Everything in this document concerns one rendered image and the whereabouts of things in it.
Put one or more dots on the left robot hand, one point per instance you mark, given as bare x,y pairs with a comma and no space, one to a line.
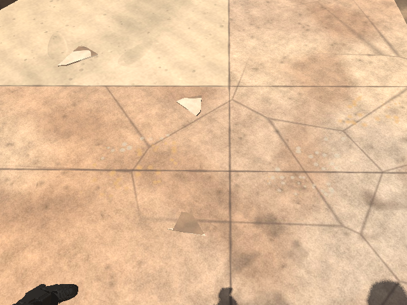
49,295

